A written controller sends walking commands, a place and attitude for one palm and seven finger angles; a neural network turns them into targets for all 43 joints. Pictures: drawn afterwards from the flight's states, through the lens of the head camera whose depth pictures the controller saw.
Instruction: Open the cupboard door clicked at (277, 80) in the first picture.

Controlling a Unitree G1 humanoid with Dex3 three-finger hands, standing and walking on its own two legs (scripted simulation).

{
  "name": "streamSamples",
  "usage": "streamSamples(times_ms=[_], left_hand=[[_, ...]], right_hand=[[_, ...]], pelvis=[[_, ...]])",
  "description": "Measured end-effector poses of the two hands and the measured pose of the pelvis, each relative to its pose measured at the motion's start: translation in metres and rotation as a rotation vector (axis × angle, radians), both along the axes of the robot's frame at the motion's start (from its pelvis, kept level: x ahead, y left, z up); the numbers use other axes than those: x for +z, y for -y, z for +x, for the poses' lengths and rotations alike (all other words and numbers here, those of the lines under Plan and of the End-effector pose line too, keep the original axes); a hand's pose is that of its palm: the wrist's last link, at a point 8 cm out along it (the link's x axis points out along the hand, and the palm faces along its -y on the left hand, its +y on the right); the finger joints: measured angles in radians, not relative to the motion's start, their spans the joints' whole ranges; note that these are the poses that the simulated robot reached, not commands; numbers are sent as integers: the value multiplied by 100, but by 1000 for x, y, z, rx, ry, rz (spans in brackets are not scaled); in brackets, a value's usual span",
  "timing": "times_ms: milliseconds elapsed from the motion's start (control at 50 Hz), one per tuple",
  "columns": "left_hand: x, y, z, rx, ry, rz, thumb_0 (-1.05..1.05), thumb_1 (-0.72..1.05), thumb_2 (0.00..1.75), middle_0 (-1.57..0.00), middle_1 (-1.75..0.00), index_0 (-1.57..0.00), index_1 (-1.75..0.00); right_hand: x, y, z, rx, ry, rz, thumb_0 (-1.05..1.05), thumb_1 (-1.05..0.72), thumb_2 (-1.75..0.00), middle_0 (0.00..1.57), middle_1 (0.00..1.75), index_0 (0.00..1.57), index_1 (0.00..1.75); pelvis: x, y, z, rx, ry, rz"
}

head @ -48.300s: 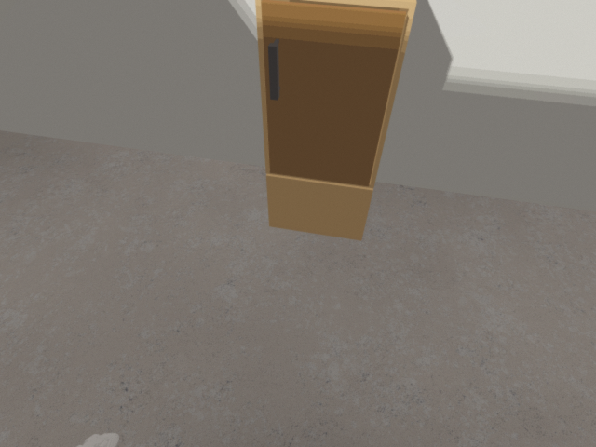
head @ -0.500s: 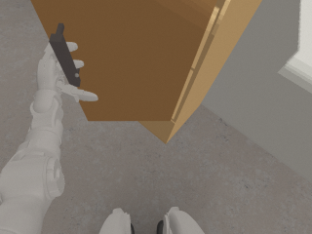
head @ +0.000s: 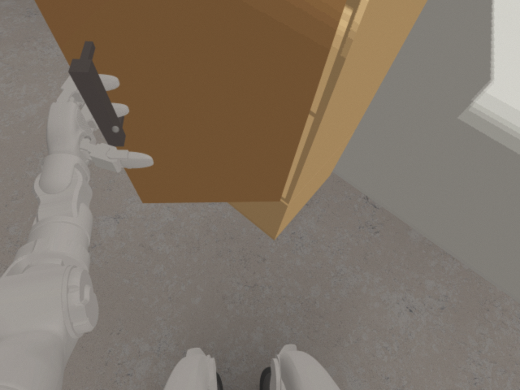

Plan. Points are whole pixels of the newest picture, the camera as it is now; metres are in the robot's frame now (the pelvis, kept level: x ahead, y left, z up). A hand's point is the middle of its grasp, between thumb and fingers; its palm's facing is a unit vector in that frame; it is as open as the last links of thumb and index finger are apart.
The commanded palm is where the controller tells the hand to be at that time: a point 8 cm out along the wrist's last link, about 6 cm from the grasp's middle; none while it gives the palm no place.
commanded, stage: close the thumb around the handle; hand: left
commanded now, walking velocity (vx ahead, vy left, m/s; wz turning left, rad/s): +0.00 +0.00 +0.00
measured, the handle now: (104, 98) +0.55 +0.21 +0.07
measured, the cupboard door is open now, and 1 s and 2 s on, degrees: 43 52 90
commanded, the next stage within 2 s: pull the door open along its arc in 0.54 s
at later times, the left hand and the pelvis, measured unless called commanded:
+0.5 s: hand (114, 129) +0.49 +0.19 +0.06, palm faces +0.05 -1.00 -0.02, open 5.9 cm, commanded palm +0.47 +0.23 +0.07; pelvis +0.00 +0.00 +0.00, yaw +0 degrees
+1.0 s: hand (116, 158) +0.44 +0.18 +0.06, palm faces +0.01 -1.00 +0.00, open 6.2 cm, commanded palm +0.38 +0.23 +0.07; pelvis +0.01 +0.01 +0.01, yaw -2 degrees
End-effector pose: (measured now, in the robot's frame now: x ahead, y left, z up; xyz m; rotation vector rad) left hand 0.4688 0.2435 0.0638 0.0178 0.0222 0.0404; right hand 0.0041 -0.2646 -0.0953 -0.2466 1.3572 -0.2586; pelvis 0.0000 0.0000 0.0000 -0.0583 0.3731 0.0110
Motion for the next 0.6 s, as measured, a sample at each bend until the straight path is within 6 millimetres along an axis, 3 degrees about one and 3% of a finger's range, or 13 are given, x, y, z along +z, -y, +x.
streamSamples(times_ms=[440,600], left_hand=[[1,-1,-2,8,2,-1,1,67,80,-36,-129,-35,-132],[1,-1,-2,4,3,-6,1,70,79,-35,-132,-34,-134]], right_hand=[[-4,-8,10,12,14,25,1,-90,-90,20,30,20,30],[-3,-8,8,9,11,22,1,-90,-90,20,30,20,30]], pelvis=[[1,-1,3,3,4,0],[1,-3,3,2,4,-1]])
